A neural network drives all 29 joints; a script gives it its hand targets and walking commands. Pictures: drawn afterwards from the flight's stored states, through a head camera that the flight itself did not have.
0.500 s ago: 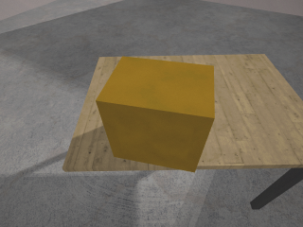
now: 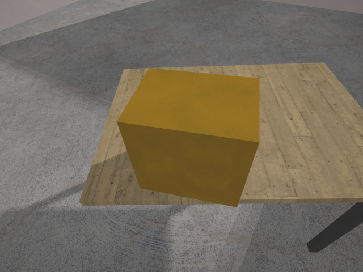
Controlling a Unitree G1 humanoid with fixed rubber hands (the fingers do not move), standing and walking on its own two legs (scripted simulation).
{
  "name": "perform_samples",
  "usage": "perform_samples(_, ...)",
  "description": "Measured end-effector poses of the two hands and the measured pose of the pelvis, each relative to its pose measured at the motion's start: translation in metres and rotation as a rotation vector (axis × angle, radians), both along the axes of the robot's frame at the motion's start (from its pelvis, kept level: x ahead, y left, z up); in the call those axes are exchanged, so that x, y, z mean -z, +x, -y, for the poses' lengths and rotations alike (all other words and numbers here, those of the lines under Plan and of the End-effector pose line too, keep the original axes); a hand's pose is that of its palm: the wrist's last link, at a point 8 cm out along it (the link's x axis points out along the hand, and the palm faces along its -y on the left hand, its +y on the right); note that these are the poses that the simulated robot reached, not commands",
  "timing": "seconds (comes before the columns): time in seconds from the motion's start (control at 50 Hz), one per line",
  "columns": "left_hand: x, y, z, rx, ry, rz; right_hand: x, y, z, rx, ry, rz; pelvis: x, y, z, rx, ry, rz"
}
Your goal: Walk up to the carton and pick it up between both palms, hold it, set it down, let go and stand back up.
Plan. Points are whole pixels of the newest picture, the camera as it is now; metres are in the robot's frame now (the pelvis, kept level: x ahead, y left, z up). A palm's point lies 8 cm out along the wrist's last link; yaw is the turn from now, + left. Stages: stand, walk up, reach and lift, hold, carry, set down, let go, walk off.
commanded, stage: walk up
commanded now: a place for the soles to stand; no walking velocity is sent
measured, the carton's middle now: (193, 138) +0.45 +0.01 +0.04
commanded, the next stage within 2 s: stand in 0.28 s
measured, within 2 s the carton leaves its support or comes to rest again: neither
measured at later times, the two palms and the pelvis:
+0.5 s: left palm out of the picture +0.02 +0.37 -0.11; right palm out of the picture +0.07 -0.27 -0.10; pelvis -0.03 +0.04 -0.01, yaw +1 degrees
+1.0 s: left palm out of the picture +0.04 +0.36 -0.10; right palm out of the picture +0.09 -0.27 -0.09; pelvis -0.02 +0.04 -0.01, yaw +1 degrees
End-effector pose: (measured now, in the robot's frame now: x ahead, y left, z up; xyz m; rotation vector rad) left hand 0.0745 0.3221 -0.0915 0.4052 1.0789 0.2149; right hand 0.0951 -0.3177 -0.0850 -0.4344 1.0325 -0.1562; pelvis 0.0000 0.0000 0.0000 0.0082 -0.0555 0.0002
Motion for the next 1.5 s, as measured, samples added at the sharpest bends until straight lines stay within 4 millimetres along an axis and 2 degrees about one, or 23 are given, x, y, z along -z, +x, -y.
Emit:
perform_samples(0.1, -0.005, -0.01, -0.027, -0.021, 0.031, 0.026, 0.006, 0.001, -0.019, -0.026, -0.002, -0.002, 0.004, -0.007, -0.022, -0.023, -0.007, 0.008)
perform_samples(0.18, 0.004, -0.017, -0.051, -0.032, 0.032, 0.052, 0.015, -0.002, -0.044, -0.041, -0.003, 0.008, 0.015, -0.014, -0.043, -0.042, -0.013, 0.028)
perform_samples(0.22, 0.007, -0.022, -0.056, -0.041, 0.023, 0.042, 0.014, -0.004, -0.056, -0.038, 0.009, 0.021, 0.014, -0.017, -0.048, -0.043, -0.009, 0.035)
perform_samples(0.28, 0.011, -0.03, -0.06, -0.049, 0.016, 0.03, 0.011, -0.008, -0.062, -0.039, 0.009, 0.029, 0.014, -0.022, -0.052, -0.046, -0.013, 0.037)
perform_samples(0.4, 0.024, -0.049, -0.054, -0.06, 0.01, -0.039, 0.013, -0.015, -0.054, -0.044, 0.002, 0.03, 0.018, -0.03, -0.046, -0.041, 0.019, 0.009)
perform_samples(0.48, 0.02, -0.055, -0.045, -0.061, 0.011, -0.071, 0.014, -0.02, -0.048, -0.033, 0.014, 0.027, 0.014, -0.033, -0.039, -0.024, -0.01, 0.008)
perform_samples(0.62, 0.012, -0.05, -0.046, -0.055, 0.023, -0.052, 0.015, -0.016, -0.049, -0.044, 0.023, 0.032, 0.011, -0.031, -0.04, -0.029, -0.007, 0.003)
perform_samples(0.78, 0.012, -0.04, -0.04, -0.041, 0.016, -0.051, 0.011, -0.01, -0.044, -0.041, 0.019, 0.037, 0.01, -0.025, -0.035, -0.02, -0.011, -0.008)
perform_samples(0.96, 0.012, -0.03, -0.043, -0.034, 0.012, -0.029, 0.009, -0.006, -0.048, -0.047, 0.015, 0.044, 0.01, -0.023, -0.039, -0.022, -0.014, -0.011)
perform_samples(1.26, 0.014, -0.037, -0.043, -0.041, 0.002, -0.036, 0.005, -0.011, -0.049, -0.047, 0.005, 0.086, 0.01, -0.035, -0.04, -0.018, -0.02, 0.009)
perform_samples(1.3, 0.016, -0.029, -0.039, -0.06, -0.001, -0.082, 0.01, -0.01, -0.048, -0.041, 0.013, 0.094, 0.012, -0.038, -0.038, -0.016, -0.018, 0.003)
perform_samples(1.34, 0.015, -0.011, -0.031, -0.056, -0.007, -0.081, 0.015, -0.007, -0.049, -0.046, 0.027, 0.104, 0.015, -0.042, -0.035, -0.013, -0.017, 0.0)
perform_samples(1.44, -0.007, 0.048, -0.003, 0.013, -0.032, 0.069, 0.014, 0.007, -0.061, -0.063, 0.071, 0.19, 0.017, -0.049, -0.025, -0.003, -0.011, 0.009)
perform_samples(1.5, -0.018, 0.067, 0.01, 0.054, -0.04, 0.138, 0.013, 0.005, -0.062, -0.049, 0.085, 0.206, 0.017, -0.049, -0.02, 0.007, -0.013, 0.019)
